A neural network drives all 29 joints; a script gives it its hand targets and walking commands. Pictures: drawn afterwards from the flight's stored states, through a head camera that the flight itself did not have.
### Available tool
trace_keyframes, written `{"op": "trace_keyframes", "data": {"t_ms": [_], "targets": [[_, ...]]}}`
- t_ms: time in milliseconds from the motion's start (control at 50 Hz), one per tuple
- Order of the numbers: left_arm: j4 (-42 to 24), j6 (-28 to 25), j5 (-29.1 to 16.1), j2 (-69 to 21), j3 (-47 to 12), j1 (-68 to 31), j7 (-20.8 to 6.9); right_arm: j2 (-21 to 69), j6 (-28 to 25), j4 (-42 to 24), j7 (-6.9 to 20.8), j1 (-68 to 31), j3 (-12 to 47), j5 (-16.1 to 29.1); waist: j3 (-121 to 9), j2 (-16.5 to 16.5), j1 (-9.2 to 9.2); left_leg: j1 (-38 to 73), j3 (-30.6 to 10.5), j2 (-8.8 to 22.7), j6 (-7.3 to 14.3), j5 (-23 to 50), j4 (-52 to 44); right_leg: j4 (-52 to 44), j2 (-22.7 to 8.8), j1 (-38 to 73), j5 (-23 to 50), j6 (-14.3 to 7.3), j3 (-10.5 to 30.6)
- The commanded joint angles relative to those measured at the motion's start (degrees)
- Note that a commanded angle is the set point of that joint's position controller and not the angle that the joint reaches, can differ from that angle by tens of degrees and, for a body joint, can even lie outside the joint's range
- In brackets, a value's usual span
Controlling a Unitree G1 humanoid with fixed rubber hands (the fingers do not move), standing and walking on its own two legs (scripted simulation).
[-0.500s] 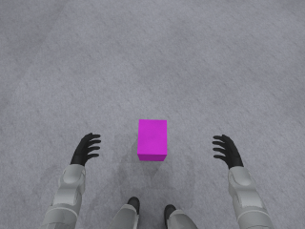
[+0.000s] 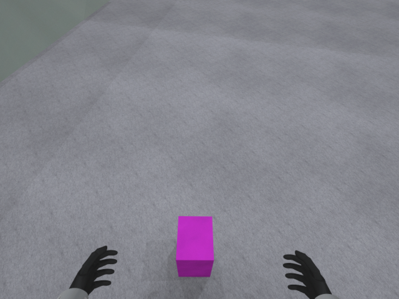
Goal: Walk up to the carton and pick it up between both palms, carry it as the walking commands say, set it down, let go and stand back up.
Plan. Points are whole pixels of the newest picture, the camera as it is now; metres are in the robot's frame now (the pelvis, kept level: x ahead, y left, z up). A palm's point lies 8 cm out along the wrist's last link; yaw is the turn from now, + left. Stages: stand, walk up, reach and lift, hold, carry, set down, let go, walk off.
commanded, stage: let go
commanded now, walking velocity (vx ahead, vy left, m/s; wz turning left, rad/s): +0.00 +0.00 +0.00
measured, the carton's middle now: (194, 247) +0.44 +0.02 -0.65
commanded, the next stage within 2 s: stand in 0.20 s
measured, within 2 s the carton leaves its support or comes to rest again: neither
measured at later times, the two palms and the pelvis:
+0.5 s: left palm out of the picture +0.14 +0.29 -0.10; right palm out of the picture +0.15 -0.28 -0.08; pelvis +0.01 +0.00 -0.01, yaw +0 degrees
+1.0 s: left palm out of the picture +0.13 +0.30 -0.10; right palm out of the picture +0.13 -0.28 -0.09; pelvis +0.01 +0.01 +0.00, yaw +0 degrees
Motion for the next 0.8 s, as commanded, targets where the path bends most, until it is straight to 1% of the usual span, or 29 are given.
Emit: {"op": "trace_keyframes", "data": {"t_ms": [0, 120, 180, 200, 220, 240, 280, 300, 400, 600, 780], "targets": [[-5.3, 0.5, 0.5, 5.1, 1.7, -2.0, 0.1, -5.3, 0.3, -5.0, 0.1, -2.1, -1.7, 0.1, -1.6, 0.5, -0.12, 6.0, 5.3, 0.8, -1.5, 9.0, -2.7, -5.2, -0.9, -5.4, 8.1, 1.6, -5.9], [-5.4, 1.2, 1.5, 5.2, 2.1, -1.1, 0.5, -5.5, 0.8, -5.5, -0.2, -1.7, -1.8, 0.0, -2.5, 0.5, 0.3, 7.0, 4.4, 0.4, -1.4, 13.6, -2.1, -4.2, -0.4, -3.8, 12.4, 1.8, -6.0], [-6.2, 1.7, 1.6, 5.0, 2.3, -1.1, 1.0, -5.7, 0.5, -5.6, -0.7, -1.5, -1.9, 0.1, -3.8, 0.5, 0.18, 7.2, 4.0, 0.3, -1.5, 15.3, -1.5, -3.5, -0.3, -3.7, 14.5, 1.8, -5.9], [2.0, -0.6, 1.4, 12.5, 4.0, -3.5, 4.3, -13.1, -1.1, 2.2, -3.7, -4.6, -3.0, -1.5, -2.7, -2.2, 0.67, -1.7, 1.7, 3.5, -1.8, 12.1, 2.5, -3.0, -2.6, -7.8, 12.3, 3.0, -2.1], [2.5, -1.9, 2.0, 12.6, 4.0, -2.4, 5.5, -12.5, -1.9, 2.8, -4.8, -2.3, -3.1, -1.4, -4.4, -2.6, -0.4, -1.6, 1.1, 3.8, -1.3, 9.5, 2.5, -2.5, -3.3, -6.3, 11.0, 2.3, -1.0], [3.1, -2.7, 2.1, 11.5, 3.8, -2.9, 5.7, -11.9, -2.5, 3.9, -5.2, -2.3, -2.9, -1.7, -4.9, -1.7, -0.68, -2.7, 0.6, 3.9, -1.2, 6.7, 2.3, -2.5, -3.6, -6.8, 7.8, 2.0, -0.1], [5.0, -3.8, 2.2, 10.3, 3.6, -3.6, 5.9, -11.4, -3.6, 6.1, -5.7, -3.5, -2.5, -1.8, -5.3, 0.1, -0.57, -3.4, -0.3, 4.1, -0.8, 4.4, 1.8, -2.4, -3.6, -7.4, 5.0, 1.5, 0.6], [6.0, -4.1, 2.3, 10.4, 3.5, -3.8, 5.8, -11.6, -4.0, 6.8, -5.6, -4.0, -2.5, -1.7, -6.3, 0.8, -0.44, -3.3, -0.7, 4.4, -0.5, 5.4, 2.0, -1.8, -3.5, -6.9, 6.1, 1.3, 0.5], [10.5, -5.0, 2.2, 11.5, 3.5, -3.5, 5.9, -12.9, -5.1, 10.5, -5.9, -4.5, -2.3, -1.7, -8.5, 1.6, -0.25, -2.2, -2.0, 5.4, 0.0, 12.4, 2.4, -0.6, -3.9, -5.1, 12.9, 1.2, 0.9], [16.5, -5.8, 2.0, 13.5, 3.0, -3.4, 6.2, -15.4, -6.0, 15.9, -6.3, -4.1, -1.7, -1.7, -8.4, 1.3, -0.29, 0.2, -3.1, 6.2, 0.5, 18.9, 1.7, -1.3, -4.6, -2.6, 18.4, 0.8, 1.5], [19.4, -6.0, 1.8, 14.0, 2.4, -4.0, 6.3, -16.1, -6.2, 18.9, -6.4, -4.8, -1.2, -1.5, -7.9, 0.8, -0.26, 1.5, -3.3, 6.4, 0.7, 20.4, 0.8, -2.2, -5.1, -1.9, 19.7, 0.7, 1.9]]}}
